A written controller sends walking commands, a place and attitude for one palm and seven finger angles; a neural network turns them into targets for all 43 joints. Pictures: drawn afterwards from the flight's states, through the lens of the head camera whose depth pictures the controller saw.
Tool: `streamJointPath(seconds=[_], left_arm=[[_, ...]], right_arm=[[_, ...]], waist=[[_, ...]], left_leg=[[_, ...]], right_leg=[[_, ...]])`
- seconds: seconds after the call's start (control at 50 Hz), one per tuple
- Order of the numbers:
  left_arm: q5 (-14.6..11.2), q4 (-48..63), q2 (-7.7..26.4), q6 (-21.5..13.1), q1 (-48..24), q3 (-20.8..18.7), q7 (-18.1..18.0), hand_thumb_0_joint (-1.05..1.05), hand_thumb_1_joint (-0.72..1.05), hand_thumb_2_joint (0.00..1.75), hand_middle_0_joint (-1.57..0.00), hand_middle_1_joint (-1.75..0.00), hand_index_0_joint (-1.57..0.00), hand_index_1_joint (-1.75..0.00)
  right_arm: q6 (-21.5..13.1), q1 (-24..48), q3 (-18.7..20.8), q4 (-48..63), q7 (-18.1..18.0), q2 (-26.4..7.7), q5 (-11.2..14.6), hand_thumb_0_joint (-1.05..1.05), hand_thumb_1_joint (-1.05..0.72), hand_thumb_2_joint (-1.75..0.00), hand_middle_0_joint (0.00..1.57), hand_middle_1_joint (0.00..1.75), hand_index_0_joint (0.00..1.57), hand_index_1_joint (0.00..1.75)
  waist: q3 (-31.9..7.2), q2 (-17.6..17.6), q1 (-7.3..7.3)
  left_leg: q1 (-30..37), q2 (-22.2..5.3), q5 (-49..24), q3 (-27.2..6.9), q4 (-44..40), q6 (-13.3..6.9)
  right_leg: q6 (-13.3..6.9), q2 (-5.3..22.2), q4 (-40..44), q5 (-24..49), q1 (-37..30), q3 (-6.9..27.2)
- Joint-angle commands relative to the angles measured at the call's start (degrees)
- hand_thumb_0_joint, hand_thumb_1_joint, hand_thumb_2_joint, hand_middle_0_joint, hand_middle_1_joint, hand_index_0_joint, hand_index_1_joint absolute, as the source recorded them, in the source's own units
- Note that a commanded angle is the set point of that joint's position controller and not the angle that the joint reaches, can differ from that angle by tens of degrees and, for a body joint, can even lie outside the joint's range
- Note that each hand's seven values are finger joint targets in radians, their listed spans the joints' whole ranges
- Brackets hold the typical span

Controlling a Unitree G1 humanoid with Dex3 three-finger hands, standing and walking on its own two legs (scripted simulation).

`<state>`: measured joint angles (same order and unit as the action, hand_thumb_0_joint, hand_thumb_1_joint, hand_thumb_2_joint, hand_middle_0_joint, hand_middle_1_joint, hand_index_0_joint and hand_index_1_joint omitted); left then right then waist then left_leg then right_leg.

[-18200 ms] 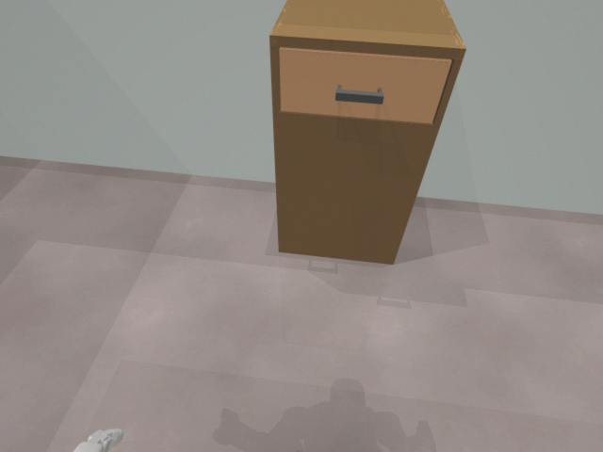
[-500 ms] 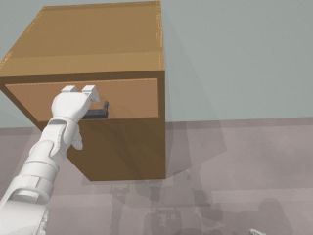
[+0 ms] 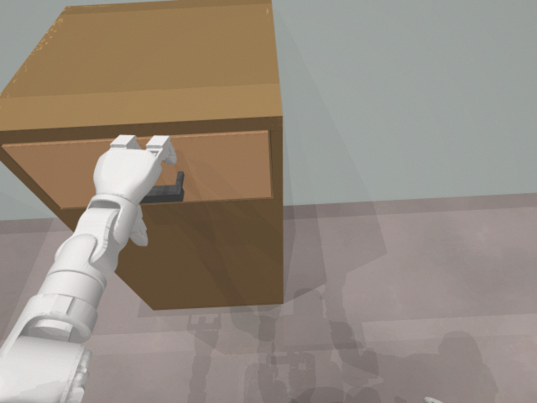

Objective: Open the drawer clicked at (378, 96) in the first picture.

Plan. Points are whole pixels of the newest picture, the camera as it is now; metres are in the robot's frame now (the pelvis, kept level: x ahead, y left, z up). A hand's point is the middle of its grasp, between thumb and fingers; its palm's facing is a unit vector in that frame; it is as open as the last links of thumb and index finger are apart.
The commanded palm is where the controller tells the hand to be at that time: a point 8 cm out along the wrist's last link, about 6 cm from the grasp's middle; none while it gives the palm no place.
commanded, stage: move the hooked fingers above the handle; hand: left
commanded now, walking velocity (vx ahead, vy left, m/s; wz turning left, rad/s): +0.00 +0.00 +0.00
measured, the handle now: (149, 186) +0.47 +0.25 +0.01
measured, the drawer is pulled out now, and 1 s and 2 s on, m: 0.00 0.00 0.00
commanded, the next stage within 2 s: none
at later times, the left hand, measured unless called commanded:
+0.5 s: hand (129, 196) +0.40 +0.24 +0.07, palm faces +0.01 +0.00 -1.00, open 13.8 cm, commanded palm +0.39 +0.25 +0.13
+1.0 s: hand (117, 199) +0.39 +0.26 +0.07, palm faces +0.03 +0.00 -1.00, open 13.8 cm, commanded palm +0.38 +0.26 +0.13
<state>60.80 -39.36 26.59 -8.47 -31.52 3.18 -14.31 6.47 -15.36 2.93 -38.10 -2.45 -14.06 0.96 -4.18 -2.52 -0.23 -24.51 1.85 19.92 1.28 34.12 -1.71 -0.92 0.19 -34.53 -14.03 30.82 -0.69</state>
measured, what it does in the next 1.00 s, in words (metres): stands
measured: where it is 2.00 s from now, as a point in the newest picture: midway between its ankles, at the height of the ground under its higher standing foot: outside the picture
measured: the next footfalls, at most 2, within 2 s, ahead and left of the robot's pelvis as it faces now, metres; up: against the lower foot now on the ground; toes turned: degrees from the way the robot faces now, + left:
none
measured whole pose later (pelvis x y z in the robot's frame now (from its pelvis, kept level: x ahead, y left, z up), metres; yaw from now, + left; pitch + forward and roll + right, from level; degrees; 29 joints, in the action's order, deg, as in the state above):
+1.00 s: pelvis +0.00 +0.00 +0.00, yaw +0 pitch +9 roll +0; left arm 59.1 -34.5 28.7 -6.6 -26.8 2.1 -12.1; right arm 6.2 -14.5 3.5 -38.6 -2.6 -14.7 1.1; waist -4.2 -2.7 1.4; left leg -22.3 1.7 19.7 0.7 32.9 -1.6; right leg -1.0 0.1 -33.0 -13.8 28.3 -1.3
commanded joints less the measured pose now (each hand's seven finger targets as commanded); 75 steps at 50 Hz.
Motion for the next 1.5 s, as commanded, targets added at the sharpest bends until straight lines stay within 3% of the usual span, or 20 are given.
streamJointPath(seconds=[0.0,0.06,0.12,0.24,0.3,0.32,0.42,0.48,0.6,0.72,0.84,0.92,1.04,1.12,1.18,1.24,1.28,1.34,1.4,1.48], left_arm=[[-1.14,7.42,19.07,5.28,-26.92,-9.55,-5.38,0.00,-0.50,0.30,-0.30,-1.20,-0.30,-1.20],[-2.33,5.08,14.13,9.00,-22.24,-4.64,-1.98,0.00,-0.50,0.30,-0.30,-1.20,-0.30,-1.20],[-3.22,6.40,17.40,9.33,-19.34,-7.10,0.82,0.00,-0.50,0.30,-0.30,-1.20,-0.30,-1.20],[-2.84,7.22,15.45,6.57,-17.99,-5.42,4.01,0.00,-0.50,0.30,-0.30,-1.20,-0.30,-1.20],[-2.32,15.20,16.06,2.72,-24.11,-5.34,3.45,0.00,-0.50,0.30,-0.30,-1.20,-0.30,-1.20],[-2.07,15.23,17.83,1.76,-23.81,-7.12,2.86,0.00,-0.50,0.30,-0.30,-1.20,-0.30,-1.20],[-2.34,14.80,16.17,0.12,-26.41,-6.22,0.05,0.00,-0.50,0.30,-0.30,-1.20,-0.30,-1.20],[-2.40,11.52,15.04,1.98,-26.98,-5.25,-0.91,0.00,-0.50,0.30,-0.30,-1.20,-0.30,-1.20],[-2.97,6.38,14.48,6.53,-20.14,-4.80,1.38,0.00,-0.50,0.30,-0.30,-1.20,-0.30,-1.20],[-3.86,12.22,15.28,4.67,-14.61,-6.50,4.41,0.00,-0.50,0.30,-0.30,-1.20,-0.30,-1.20],[-2.41,17.81,20.79,0.83,-18.56,-11.88,0.99,0.00,-0.50,0.30,-0.30,-1.20,-0.30,-1.20],[-2.17,19.66,16.50,1.09,-23.34,-7.41,-1.37,0.00,-0.50,0.30,-0.30,-1.20,-0.30,-1.20],[-3.99,11.99,10.05,5.92,-21.52,-0.97,1.35,0.00,-0.50,0.30,-0.30,-1.20,-0.30,-1.20],[-3.84,6.58,12.40,7.08,-21.14,-2.10,4.36,0.00,-0.50,0.30,-0.30,-1.20,-0.30,-1.20],[-2.45,9.46,16.81,4.61,-22.26,-5.91,4.44,0.00,-0.50,0.30,-0.30,-1.20,-0.30,-1.20],[-2.19,14.97,15.34,1.56,-24.05,-5.65,2.75,0.00,-0.50,0.30,-0.30,-1.20,-0.30,-1.20],[-1.87,13.32,19.80,1.23,-21.22,-10.61,1.06,0.00,-0.50,0.30,-0.30,-1.20,-0.30,-1.20],[-1.95,10.96,17.92,2.27,-21.97,-9.67,-1.11,0.00,-0.50,0.30,-0.30,-1.20,-0.30,-1.20],[-1.52,10.01,18.71,4.45,-21.33,-9.52,-1.55,0.00,-0.50,0.30,-0.30,-1.20,-0.30,-1.20],[-2.71,10.29,11.19,6.37,-22.12,-1.88,1.32,0.00,-0.50,0.30,-0.30,-1.20,-0.30,-1.20]], right_arm=[[-1.68,-0.31,2.19,4.67,-0.50,-7.57,0.22,0.00,-0.90,-0.90,0.20,0.30,0.20,0.30],[-1.28,0.10,2.00,5.16,-0.12,-8.13,0.74,0.00,-0.90,-0.90,0.20,0.30,0.20,0.30],[-0.33,0.67,1.58,6.27,-0.34,-8.75,0.86,0.00,-0.90,-0.90,0.20,0.30,0.20,0.30],[-0.40,1.65,1.27,7.92,-1.27,-8.53,0.93,0.00,-0.90,-0.90,0.20,0.30,0.20,0.30],[-1.29,0.92,2.16,8.21,-1.38,-8.08,0.50,0.00,-0.90,-0.90,0.20,0.30,0.20,0.30],[-1.47,0.67,2.39,7.83,-1.55,-7.99,0.32,0.00,-0.90,-0.90,0.20,0.30,0.20,0.30],[-2.29,-0.23,2.74,5.86,-1.30,-7.60,0.27,0.00,-0.90,-0.90,0.20,0.30,0.20,0.30],[-2.19,-0.33,2.59,4.96,-0.91,-7.88,0.31,0.00,-0.90,-0.90,0.20,0.30,0.20,0.30],[-0.93,0.49,2.04,6.05,-0.36,-8.38,0.43,0.00,-0.90,-0.90,0.20,0.30,0.20,0.30],[-0.40,1.48,2.03,8.25,-0.45,-8.58,0.48,0.00,-0.90,-0.90,0.20,0.30,0.20,0.30],[-1.25,1.32,2.41,7.25,-1.12,-7.82,0.12,0.00,-0.90,-0.90,0.20,0.30,0.20,0.30],[-2.19,1.21,2.82,5.96,-0.90,-7.48,0.17,0.00,-0.90,-0.90,0.20,0.30,0.20,0.30],[-1.81,0.85,2.59,5.04,-0.38,-8.23,0.67,0.00,-0.90,-0.90,0.20,0.30,0.20,0.30],[-0.69,1.09,1.56,5.91,-0.78,-8.83,0.85,0.00,-0.90,-0.90,0.20,0.30,0.20,0.30],[-0.49,1.39,1.67,7.20,-1.11,-8.78,0.22,0.00,-0.90,-0.90,0.20,0.30,0.20,0.30],[-1.01,1.00,2.11,7.75,-0.96,-7.63,-0.20,0.00,-0.90,-0.90,0.20,0.30,0.20,0.30],[-1.02,0.62,2.14,7.37,-1.06,-7.81,-0.32,0.00,-0.90,-0.90,0.20,0.30,0.20,0.30],[-1.44,0.61,2.03,6.59,-0.92,-7.49,-0.06,0.00,-0.90,-0.90,0.20,0.30,0.20,0.30],[-1.40,0.63,2.09,6.18,-0.83,-7.89,0.17,0.00,-0.90,-0.90,0.20,0.30,0.20,0.30],[-1.54,0.12,2.60,5.95,-0.53,-8.43,0.62,0.00,-0.90,-0.90,0.20,0.30,0.20,0.30]], waist=[[-21.50,0.16,0.66],[-20.60,1.51,0.59],[-20.48,4.99,1.69],[-13.84,6.24,1.17],[-19.81,0.39,0.85],[-20.43,-0.04,0.91],[-19.52,-2.59,-0.37],[-19.50,-0.87,-0.68],[-20.48,2.78,1.26],[-18.74,5.78,1.93],[-19.45,0.34,2.14],[-20.40,-3.99,0.16],[-17.52,1.86,-0.86],[-14.28,6.49,-0.24],[-17.41,3.37,1.69],[-21.51,-1.14,1.65],[-21.44,-0.90,2.63],[-18.31,1.01,1.79],[-20.49,1.09,1.87],[-20.89,1.43,-0.74]], left_leg=[[2.74,0.48,-20.71,-0.24,-4.77,0.42],[3.07,0.05,-22.64,0.38,-5.65,0.52],[2.11,-0.01,-22.58,0.67,-6.51,0.00],[0.46,0.21,-16.41,0.97,-7.31,-0.83],[4.72,0.47,-18.89,0.41,-5.80,-0.94],[5.14,0.55,-19.53,0.40,-5.19,-0.89],[6.59,0.61,-20.57,-0.62,-4.11,-0.12],[5.52,0.72,-20.78,-0.70,-4.29,0.20],[3.01,0.46,-22.10,0.34,-5.32,0.06],[1.88,0.17,-22.98,0.55,-5.45,-0.65],[3.20,0.45,-22.11,0.05,-5.14,-0.46],[7.15,0.31,-23.64,-0.60,-4.27,0.34],[6.63,0.07,-21.48,-0.74,-5.09,0.44],[2.70,0.35,-16.61,-0.41,-6.21,-0.16],[2.86,0.58,-18.36,-0.55,-6.02,-0.15],[5.89,0.36,-23.85,-0.73,-4.55,0.15],[4.24,0.43,-24.19,-0.88,-4.51,0.45],[2.41,0.25,-21.93,-0.50,-5.06,0.37],[2.60,0.33,-22.44,-0.12,-5.26,0.44],[5.78,-0.15,-23.87,-0.27,-4.78,0.27]], right_leg=[[-1.83,-1.15,2.09,13.54,-17.82,0.06],[-1.77,-0.97,2.68,16.21,-18.96,-0.28],[-1.53,-0.76,3.05,17.47,-22.44,0.25],[-1.34,-0.48,4.93,12.34,-20.18,0.61],[-1.66,-0.49,4.13,13.23,-19.79,1.30],[-1.70,-0.59,3.81,13.99,-19.74,1.37],[-1.96,-1.03,3.23,12.83,-15.38,0.42],[-1.98,-1.07,3.15,13.09,-15.61,0.04],[-1.78,-0.68,2.97,16.70,-20.51,0.30],[-1.41,-0.58,3.16,19.71,-22.58,0.90],[-1.76,-0.76,2.81,16.90,-20.68,1.15],[-1.95,-1.07,2.80,15.01,-16.47,0.32],[-1.72,-1.06,4.01,13.38,-15.45,-0.55],[-1.58,-0.71,4.83,10.74,-16.76,-0.22],[-2.04,-0.62,3.82,11.61,-18.96,0.26],[-2.21,-0.80,2.39,15.66,-18.68,0.35],[-2.29,-1.04,2.02,15.73,-19.62,0.41],[-1.99,-1.12,2.41,14.70,-18.06,0.08],[-1.94,-1.09,2.37,15.52,-19.61,0.24],[-1.73,-1.08,3.24,16.04,-17.70,-0.05]])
